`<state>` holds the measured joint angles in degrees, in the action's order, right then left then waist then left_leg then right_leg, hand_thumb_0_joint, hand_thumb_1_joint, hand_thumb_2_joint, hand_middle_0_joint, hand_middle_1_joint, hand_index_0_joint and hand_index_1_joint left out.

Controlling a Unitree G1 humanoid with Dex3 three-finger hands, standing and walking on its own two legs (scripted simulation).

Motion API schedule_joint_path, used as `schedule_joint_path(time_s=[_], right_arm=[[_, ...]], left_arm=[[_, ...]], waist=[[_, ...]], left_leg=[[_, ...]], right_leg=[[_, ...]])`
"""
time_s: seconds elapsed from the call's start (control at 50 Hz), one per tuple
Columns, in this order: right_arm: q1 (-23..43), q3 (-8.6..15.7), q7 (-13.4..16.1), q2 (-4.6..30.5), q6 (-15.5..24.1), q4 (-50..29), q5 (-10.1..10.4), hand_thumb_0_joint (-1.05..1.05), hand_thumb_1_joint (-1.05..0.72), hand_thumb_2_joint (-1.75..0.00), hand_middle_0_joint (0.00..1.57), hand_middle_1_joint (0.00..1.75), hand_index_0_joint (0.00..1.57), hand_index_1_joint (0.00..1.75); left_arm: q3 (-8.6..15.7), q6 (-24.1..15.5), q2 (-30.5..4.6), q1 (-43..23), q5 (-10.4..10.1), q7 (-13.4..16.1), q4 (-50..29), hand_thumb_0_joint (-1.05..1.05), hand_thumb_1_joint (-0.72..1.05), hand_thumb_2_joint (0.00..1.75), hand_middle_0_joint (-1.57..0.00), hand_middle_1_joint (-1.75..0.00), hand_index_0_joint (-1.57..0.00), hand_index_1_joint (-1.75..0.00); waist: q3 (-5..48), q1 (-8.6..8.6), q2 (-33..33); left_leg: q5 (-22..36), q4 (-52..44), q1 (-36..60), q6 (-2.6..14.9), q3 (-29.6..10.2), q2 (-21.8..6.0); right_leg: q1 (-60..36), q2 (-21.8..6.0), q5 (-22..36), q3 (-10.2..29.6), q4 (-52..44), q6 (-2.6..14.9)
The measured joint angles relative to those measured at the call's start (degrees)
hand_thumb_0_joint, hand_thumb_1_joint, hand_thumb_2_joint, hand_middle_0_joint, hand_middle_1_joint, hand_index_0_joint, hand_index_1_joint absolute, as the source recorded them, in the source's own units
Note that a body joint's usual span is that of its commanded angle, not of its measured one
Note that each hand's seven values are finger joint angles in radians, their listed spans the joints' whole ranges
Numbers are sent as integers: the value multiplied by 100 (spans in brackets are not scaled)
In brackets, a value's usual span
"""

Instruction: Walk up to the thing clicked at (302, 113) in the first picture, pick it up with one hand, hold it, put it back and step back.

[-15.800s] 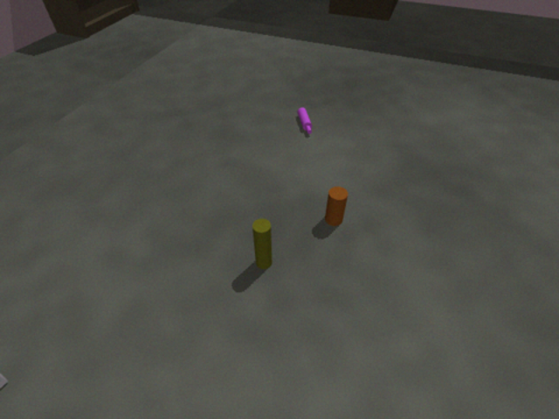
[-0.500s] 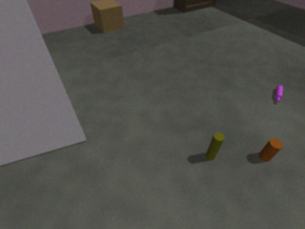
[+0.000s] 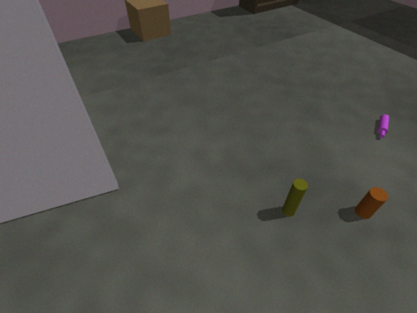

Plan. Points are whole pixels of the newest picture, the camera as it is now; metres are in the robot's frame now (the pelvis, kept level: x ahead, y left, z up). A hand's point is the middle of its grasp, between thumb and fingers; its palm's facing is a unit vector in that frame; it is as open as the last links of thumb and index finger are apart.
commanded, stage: stand
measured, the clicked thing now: (383, 126) +1.44 -1.30 -0.75
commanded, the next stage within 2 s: walk up in 0.48 s
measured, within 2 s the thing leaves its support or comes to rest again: neither
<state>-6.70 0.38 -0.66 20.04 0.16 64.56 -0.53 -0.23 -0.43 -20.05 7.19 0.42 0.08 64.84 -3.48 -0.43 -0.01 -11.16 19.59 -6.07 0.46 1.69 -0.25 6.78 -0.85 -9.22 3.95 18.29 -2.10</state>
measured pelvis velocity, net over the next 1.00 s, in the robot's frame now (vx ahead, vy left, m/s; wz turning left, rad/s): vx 0.15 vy -0.08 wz -0.04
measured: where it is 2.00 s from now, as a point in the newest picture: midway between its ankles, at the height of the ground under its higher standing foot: (218, 230)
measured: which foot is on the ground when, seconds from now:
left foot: down 0.00-0.80, up 0.82-1.00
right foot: down 0.00-0.52, up 0.54-0.76, down 0.78-1.00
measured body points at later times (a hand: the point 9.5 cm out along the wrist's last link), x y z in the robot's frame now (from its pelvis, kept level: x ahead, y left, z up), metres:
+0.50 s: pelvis +0.01 +0.00 +0.00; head +0.02 +0.00 +0.45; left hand +0.08 +0.30 -0.13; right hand +0.08 -0.30 -0.13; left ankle +0.00 +0.11 -0.75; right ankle +0.01 -0.14 -0.75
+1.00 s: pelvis +0.15 -0.08 -0.01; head +0.15 -0.10 +0.44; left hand +0.20 +0.25 -0.11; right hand +0.21 -0.40 -0.14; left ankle +0.18 +0.05 -0.68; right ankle +0.15 -0.19 -0.75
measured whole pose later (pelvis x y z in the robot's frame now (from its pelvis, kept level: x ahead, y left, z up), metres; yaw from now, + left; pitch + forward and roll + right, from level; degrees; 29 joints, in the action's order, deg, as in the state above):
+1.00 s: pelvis +0.15 -0.08 -0.01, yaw -2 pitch -4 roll -1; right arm -14.3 4.1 -4.3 24.7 1.5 56.3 -0.4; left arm 3.4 -4.1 -21.8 16.5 0.9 -3.0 56.4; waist -2.4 1.7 5.1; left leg -17.9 58.9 -25.7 1.5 -3.2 -1.3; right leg 7.0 0.3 -14.0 -5.5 24.7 1.7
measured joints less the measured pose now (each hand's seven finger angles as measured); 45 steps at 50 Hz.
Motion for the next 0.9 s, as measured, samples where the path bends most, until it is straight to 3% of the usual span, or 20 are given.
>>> schedule_joint_path(time_s=[0.48, 0.56, 0.62, 0.72, 0.78, 0.8, 0.82, 0.86, 0.9], right_arm=[[40, -25, 11, -13, 19, -50, 4, 1, -90, -90, 21, 30, 20, 30], [-203, 234, -181, 16, 153, -310, -106, 1, -90, -90, 21, 30, 20, 30], [-454, 372, -221, 97, 259, -487, -141, 1, -90, -90, 21, 30, 20, 30], [-768, 474, -275, 295, 215, -564, -189, 1, -90, -90, 21, 30, 20, 30], [-904, 538, -292, 481, 123, -588, -183, 1, -90, -90, 21, 30, 20, 30], [-935, 550, -282, 556, 88, -591, -185, 1, -90, -90, 21, 30, 20, 30], [-951, 558, -257, 619, 46, -579, -187, 1, -90, -90, 21, 30, 20, 30], [-970, 536, -222, 635, -51, -553, -139, 1, -90, -90, 20, 30, 20, 30], [-915, 483, -246, 603, -60, -558, -91, 1, -91, -90, 20, 30, 20, 30]], left_arm=[[-6, 3, -15, -18, 4, 0, -58, 0, 91, 90, -20, -30, -21, -30], [190, 44, -107, 231, 130, -230, -250, 1, 91, 90, -21, -30, -21, -30], [287, 47, -282, 347, 162, -345, -330, 1, 91, 90, -21, -30, -21, -30], [433, -43, -604, 403, 132, -492, -547, 1, 91, 90, -20, -30, -21, -30], [493, -130, -654, 469, 130, -504, -619, 1, 91, 90, -20, -30, -21, -30], [522, -191, -632, 478, 131, -478, -636, 1, 91, 90, -20, -30, -21, -30], [554, -256, -575, 476, 143, -435, -671, 1, 91, 90, -20, -30, -21, -30], [553, -342, -444, 523, 161, -360, -785, 1, 91, 90, -20, -30, -21, -30], [486, -355, -318, 645, 126, -338, -855, 0, 91, 90, -20, -30, -21, -30]], waist=[[18, 26, -3], [183, 70, -15], [226, -26, 48], [98, -69, -32], [102, -77, 42], [95, -78, 166], [80, -78, 336], [117, 12, 470], [150, 135, 497]], left_leg=[[-34, -31, 19, 17, 5, 26], [-600, 213, -30, 193, 138, -11], [-414, 28, 123, 270, 148, -142], [-553, -24, 511, 24, 260, -262], [-1088, 549, 566, -65, 299, -382], [-1406, 999, 470, 19, 245, -513], [-1754, 1683, 249, 135, 67, -624], [-1913, 3170, -387, 187, -397, -348], [-1659, 4034, -945, 198, -440, -87]], right_leg=[[-10, -27, -46, 3, -11, -17], [593, -15, -1272, -128, 1403, 193], [1158, 0, -1458, -330, 2402, 227], [1498, -265, -1111, -440, 1995, 204], [1269, -314, -480, -569, 1372, 214], [1215, -228, -113, -648, 1404, 211], [1208, -114, -209, -776, 1622, 230], [1111, -45, -555, -906, 1827, 276], [832, -16, -627, -900, 1589, 341]])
